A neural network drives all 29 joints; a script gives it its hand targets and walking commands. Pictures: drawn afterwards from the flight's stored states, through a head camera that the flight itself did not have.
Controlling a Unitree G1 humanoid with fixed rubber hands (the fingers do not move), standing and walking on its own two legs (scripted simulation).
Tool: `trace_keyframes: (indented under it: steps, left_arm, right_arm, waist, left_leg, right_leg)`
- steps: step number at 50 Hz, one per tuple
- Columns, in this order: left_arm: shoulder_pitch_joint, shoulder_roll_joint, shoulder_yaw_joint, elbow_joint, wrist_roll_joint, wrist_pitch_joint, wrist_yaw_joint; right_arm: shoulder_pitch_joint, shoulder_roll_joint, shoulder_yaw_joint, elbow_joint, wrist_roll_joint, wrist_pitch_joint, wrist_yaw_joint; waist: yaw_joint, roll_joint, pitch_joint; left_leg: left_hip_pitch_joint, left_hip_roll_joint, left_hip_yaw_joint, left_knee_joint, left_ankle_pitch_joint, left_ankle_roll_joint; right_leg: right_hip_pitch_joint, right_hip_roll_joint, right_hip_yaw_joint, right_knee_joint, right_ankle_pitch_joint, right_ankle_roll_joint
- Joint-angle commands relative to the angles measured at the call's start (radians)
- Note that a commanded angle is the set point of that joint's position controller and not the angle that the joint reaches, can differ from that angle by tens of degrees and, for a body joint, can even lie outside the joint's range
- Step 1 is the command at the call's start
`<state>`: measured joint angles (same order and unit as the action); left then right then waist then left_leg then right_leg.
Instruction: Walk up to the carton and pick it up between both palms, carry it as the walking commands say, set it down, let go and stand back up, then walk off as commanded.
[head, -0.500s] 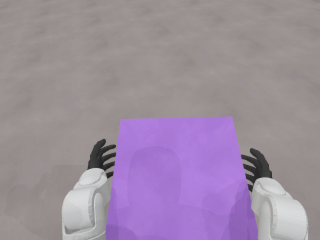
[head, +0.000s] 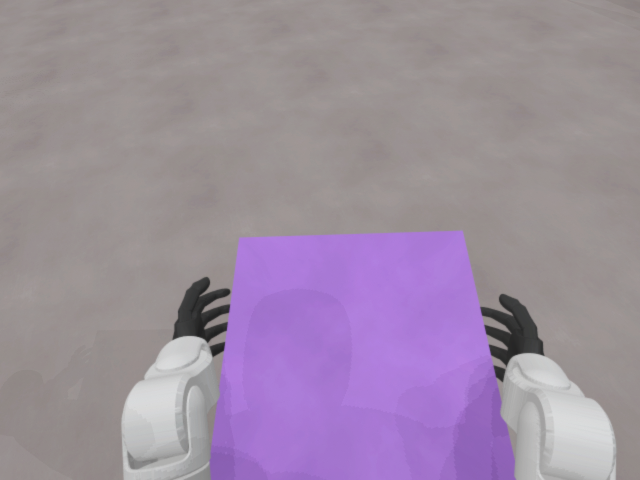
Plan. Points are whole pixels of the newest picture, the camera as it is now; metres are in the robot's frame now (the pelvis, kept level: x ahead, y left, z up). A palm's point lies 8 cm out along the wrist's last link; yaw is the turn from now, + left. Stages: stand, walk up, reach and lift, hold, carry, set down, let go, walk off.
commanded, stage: carry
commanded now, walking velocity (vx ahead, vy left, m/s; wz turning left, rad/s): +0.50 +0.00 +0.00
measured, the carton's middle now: (353, 365) +0.28 +0.00 +0.00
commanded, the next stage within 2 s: none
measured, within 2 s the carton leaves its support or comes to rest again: neither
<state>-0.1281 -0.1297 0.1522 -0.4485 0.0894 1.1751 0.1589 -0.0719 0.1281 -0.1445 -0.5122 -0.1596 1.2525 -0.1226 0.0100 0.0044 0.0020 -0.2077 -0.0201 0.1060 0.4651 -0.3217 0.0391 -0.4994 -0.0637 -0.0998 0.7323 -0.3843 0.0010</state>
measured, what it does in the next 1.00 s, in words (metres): walks ahead: right foot, then left foot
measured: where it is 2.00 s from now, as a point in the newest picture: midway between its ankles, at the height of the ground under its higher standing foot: (315, 247)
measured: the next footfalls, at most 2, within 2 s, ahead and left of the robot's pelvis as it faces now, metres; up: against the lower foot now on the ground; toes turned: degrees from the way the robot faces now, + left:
right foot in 0.04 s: +0.16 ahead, -0.11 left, +0.00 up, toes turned -7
left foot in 0.44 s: +0.42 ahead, +0.11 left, +0.00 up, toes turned +6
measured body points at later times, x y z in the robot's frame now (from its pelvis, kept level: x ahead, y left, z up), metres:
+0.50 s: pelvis +0.32 +0.03 -0.01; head +0.32 +0.04 +0.44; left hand +0.59 +0.21 +0.09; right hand +0.58 -0.15 +0.08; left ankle +0.38 +0.11 -0.74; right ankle +0.13 -0.09 -0.70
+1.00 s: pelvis +0.58 +0.04 +0.00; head +0.61 +0.04 +0.44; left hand +0.86 +0.21 +0.08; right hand +0.84 -0.15 +0.06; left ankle +0.45 +0.11 -0.68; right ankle +0.66 -0.05 -0.73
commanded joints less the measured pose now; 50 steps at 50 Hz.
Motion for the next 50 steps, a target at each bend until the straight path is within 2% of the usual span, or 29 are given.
trace_keyframes:
  steps: [1, 2, 3, 5, 7, 9, 11, 12, 13, 16, 19, 20, 21, 22, 24, 25, 28, 30, 32, 33, 36, 40, 41, 42, 43, 44, 47, 49, 50]
  left_arm:
    - [-0.475, -0.946, -0.761, -0.222, -0.433, 0.011, -0.268]
    - [-0.451, -0.908, -0.739, -0.241, -0.426, 0.017, -0.269]
    - [-0.4, -0.895, -0.703, -0.161, -0.394, 0.03, -0.264]
    - [-0.347, -0.896, -0.691, -0.09, -0.372, 0.041, -0.272]
    - [-0.386, -0.936, -0.72, -0.167, -0.408, 0.027, -0.275]
    - [-0.337, -0.931, -0.702, -0.167, -0.389, 0.024, -0.276]
    - [-0.388, -0.943, -0.722, -0.185, -0.398, 0.015, -0.275]
    - [-0.373, -0.95, -0.754, -0.204, -0.4, 0.017, -0.274]
    - [-0.356, -0.932, -0.731, -0.17, -0.392, 0.024, -0.279]
    - [-0.369, -0.89, -0.738, -0.185, -0.383, 0.024, -0.272]
    - [-0.422, -0.88, -0.749, -0.18, -0.388, 0.047, -0.276]
    - [-0.395, -0.884, -0.744, -0.133, -0.378, 0.057, -0.279]
    - [-0.422, -0.876, -0.745, -0.14, -0.38, 0.069, -0.268]
    - [-0.52, -0.892, -0.782, -0.208, -0.412, 0.055, -0.267]
    - [-0.517, -0.908, -0.789, -0.185, -0.415, 0.054, -0.268]
    - [-0.475, -0.949, -0.771, -0.142, -0.418, 0.052, -0.266]
    - [-0.409, -1.0, -0.786, -0.106, -0.404, 0.041, -0.264]
    - [-0.426, -0.991, -0.809, -0.151, -0.395, 0.035, -0.256]
    - [-0.44, -0.966, -0.811, -0.191, -0.409, 0.026, -0.257]
    - [-0.455, -0.987, -0.821, -0.197, -0.419, 0.019, -0.257]
    - [-0.46, -0.981, -0.812, -0.178, -0.41, 0.027, -0.255]
    - [-0.487, -0.986, -0.825, -0.197, -0.428, 0.038, -0.255]
    - [-0.501, -0.972, -0.82, -0.24, -0.425, 0.039, -0.256]
    - [-0.443, -0.925, -0.77, -0.179, -0.399, 0.048, -0.258]
    - [-0.36, -0.926, -0.742, -0.096, -0.375, 0.065, -0.259]
    - [-0.378, -0.914, -0.758, -0.089, -0.374, 0.068, -0.258]
    - [-0.355, -0.955, -0.752, -0.074, -0.375, 0.063, -0.267]
    - [-0.39, -0.962, -0.747, -0.154, -0.391, 0.037, -0.271]
    - [-0.428, -0.959, -0.755, -0.203, -0.394, 0.029, -0.27]
  right_arm:
    - [-0.643, 0.985, 0.83, -0.212, 0.535, -0.054, 0.218]
    - [-0.598, 0.974, 0.837, -0.201, 0.531, -0.044, 0.218]
    - [-0.626, 0.959, 0.845, -0.192, 0.53, -0.037, 0.213]
    - [-0.636, 0.943, 0.848, -0.178, 0.529, -0.032, 0.214]
    - [-0.56, 0.979, 0.834, -0.17, 0.521, -0.052, 0.213]
    - [-0.587, 1.001, 0.855, -0.188, 0.538, -0.053, 0.218]
    - [-0.573, 1.006, 0.849, -0.18, 0.527, -0.064, 0.224]
    - [-0.603, 0.991, 0.851, -0.213, 0.527, -0.069, 0.222]
    - [-0.552, 0.975, 0.831, -0.171, 0.496, -0.057, 0.219]
    - [-0.574, 0.96, 0.825, -0.173, 0.514, -0.049, 0.224]
    - [-0.546, 0.967, 0.791, -0.112, 0.513, -0.032, 0.225]
    - [-0.575, 0.945, 0.801, -0.13, 0.515, -0.03, 0.226]
    - [-0.515, 0.9, 0.736, -0.084, 0.479, -0.027, 0.224]
    - [-0.557, 0.938, 0.755, -0.077, 0.501, -0.033, 0.235]
    - [-0.569, 0.944, 0.748, -0.082, 0.49, -0.037, 0.239]
    - [-0.645, 0.986, 0.79, -0.14, 0.531, -0.042, 0.237]
    - [-0.656, 0.962, 0.766, -0.211, 0.521, -0.079, 0.24]
    - [-0.593, 0.973, 0.76, -0.181, 0.526, -0.077, 0.254]
    - [-0.54, 0.968, 0.761, -0.153, 0.519, -0.068, 0.254]
    - [-0.597, 0.978, 0.773, -0.222, 0.531, -0.079, 0.251]
    - [-0.605, 0.977, 0.784, -0.196, 0.525, -0.065, 0.247]
    - [-0.576, 0.949, 0.758, -0.189, 0.509, -0.047, 0.246]
    - [-0.58, 0.951, 0.768, -0.19, 0.52, -0.043, 0.25]
    - [-0.595, 0.942, 0.788, -0.146, 0.536, -0.031, 0.247]
    - [-0.618, 0.9, 0.777, -0.172, 0.521, -0.022, 0.24]
    - [-0.599, 0.922, 0.771, -0.088, 0.522, -0.012, 0.246]
    - [-0.578, 0.958, 0.77, -0.106, 0.511, -0.032, 0.247]
    - [-0.607, 1.001, 0.805, -0.168, 0.541, -0.055, 0.25]
    - [-0.609, 1.01, 0.803, -0.164, 0.535, -0.058, 0.251]
  waist:
    - [0.019, -0.107, -0.494]
    - [0.021, -0.304, -0.561]
    - [0.017, -0.37, -0.537]
    - [0.01, -0.224, -0.484]
    - [0.014, -0.074, -0.505]
    - [0.018, -0.14, -0.47]
    - [0.024, -0.198, -0.417]
    - [0.027, -0.122, -0.395]
    - [0.024, -0.205, -0.357]
    - [0.017, -0.239, -0.349]
    - [-0.004, -0.207, -0.37]
    - [-0.026, -0.121, -0.402]
    - [-0.05, 0.149, -0.545]
    - [-0.021, 0.346, -0.503]
    - [-0.043, 0.182, -0.469]
    - [-0.043, 0.062, -0.472]
    - [-0.029, 0.138, -0.396]
    - [-0.028, 0.16, -0.399]
    - [-0.03, 0.141, -0.421]
    - [-0.033, 0.091, -0.404]
    - [-0.029, 0.163, -0.345]
    - [-0.017, 0.153, -0.366]
    - [-0.002, 0.11, -0.405]
    - [0.017, -0.037, -0.481]
    - [0.022, -0.208, -0.525]
    - [0.015, -0.197, -0.512]
    - [0.013, -0.112, -0.47]
    - [0.012, -0.109, -0.473]
    - [0.011, -0.132, -0.457]
  left_leg:
    - [-0.069, 0.136, 0.027, 0.24, 0.33, -0.023]
    - [-0.267, 0.035, 0.052, 0.424, 0.027, -0.054]
    - [-0.396, -0.01, 0.01, 0.557, -0.202, -0.053]
    - [-0.513, 0.034, -0.075, 0.629, -0.178, -0.043]
    - [-0.568, 0.043, -0.064, 0.552, -0.12, -0.037]
    - [-0.544, 0.047, -0.039, 0.489, -0.068, -0.055]
    - [-0.515, 0.044, -0.01, 0.318, -0.083, -0.059]
    - [-0.473, 0.039, -0.009, 0.277, -0.058, -0.056]
    - [-0.446, 0.034, 0.022, 0.26, -0.01, -0.065]
    - [-0.245, 0.026, 0.05, 0.06, 0.133, -0.056]
    - [0.03, -0.043, 0.184, -0.025, 0.255, -0.032]
    - [0.208, 0.032, 0.087, -0.045, 0.21, -0.014]
    - [0.454, 0.266, -0.29, -0.079, 0.287, 0.086]
    - [0.633, 0.434, -0.613, -0.114, 0.625, 0.188]
    - [0.681, 0.459, -0.567, -0.065, 0.867, 0.254]
    - [0.607, 0.444, -0.485, -0.061, 0.807, 0.197]
    - [0.463, 0.317, -0.316, -0.124, 0.618, 0.086]
    - [0.439, 0.311, -0.254, -0.18, 0.487, 0.095]
    - [0.436, 0.32, -0.198, -0.163, 0.599, 0.121]
    - [0.412, 0.298, -0.183, -0.16, 0.698, 0.099]
    - [0.352, 0.27, -0.091, -0.12, 0.882, 0.055]
    - [0.314, 0.205, 0.012, 0.072, 1.217, -0.021]
    - [0.262, 0.179, 0.043, 0.191, 1.109, -0.055]
    - [0.081, 0.125, 0.043, 0.356, 0.758, -0.094]
    - [-0.143, 0.051, 0.031, 0.532, 0.158, -0.124]
    - [-0.211, 0.018, -0.038, 0.599, -0.211, -0.121]
    - [-0.352, 0.028, -0.083, 0.462, -0.215, -0.11]
    - [-0.213, 0.029, -0.075, 0.298, -0.184, -0.072]
    - [-0.142, 0.044, -0.056, 0.227, -0.185, -0.072]
  right_leg:
    - [0.642, -0.066, 0.117, -0.371, 0.317, -0.052]
    - [0.827, -0.277, 0.441, -0.44, 0.364, -0.147]
    - [0.894, -0.34, 0.558, -0.453, 0.512, -0.189]
    - [0.913, -0.341, 0.523, -0.392, 0.665, -0.221]
    - [0.973, -0.311, 0.412, -0.354, 0.875, -0.179]
    - [0.957, -0.277, 0.325, -0.379, 0.891, -0.136]
    - [0.932, -0.255, 0.282, -0.402, 0.847, -0.154]
    - [0.862, -0.265, 0.285, -0.426, 0.741, -0.158]
    - [0.811, -0.244, 0.221, -0.452, 0.77, -0.148]
    - [0.681, -0.209, 0.107, -0.446, 0.657, -0.097]
    - [0.548, -0.16, -0.008, -0.262, 0.884, -0.051]
    - [0.417, -0.12, -0.046, -0.098, 0.766, -0.022]
    - [0.206, -0.044, -0.064, 0.208, 0.495, 0.025]
    - [-0.103, 0.114, 0.012, 0.434, -0.11, 0.036]
    - [-0.27, 0.061, 0.102, 0.62, -0.192, -0.009]
    - [-0.247, 0.012, 0.139, 0.546, -0.126, -0.002]
    - [-0.199, -0.026, 0.122, 0.325, -0.003, 0.0]
    - [-0.14, -0.017, 0.092, 0.191, 0.03, 0.016]
    - [-0.103, -0.019, 0.073, 0.096, 0.094, 0.023]
    - [-0.065, 0.014, 0.051, 0.028, 0.125, 0.015]
    - [0.025, 0.05, -0.009, -0.122, 0.237, 0.002]
    - [0.209, 0.133, -0.131, -0.254, 0.457, -0.016]
    - [0.37, 0.092, -0.094, -0.347, 0.609, -0.036]
    - [0.607, -0.058, 0.091, -0.305, 0.972, -0.103]
    - [0.808, -0.265, 0.32, -0.244, 1.392, -0.192]
    - [0.804, -0.324, 0.396, -0.242, 1.445, -0.259]
    - [0.866, -0.289, 0.311, -0.265, 1.442, -0.226]
    - [0.68, -0.245, 0.289, -0.325, 1.195, -0.169]
    - [0.596, -0.227, 0.253, -0.392, 0.855, -0.156]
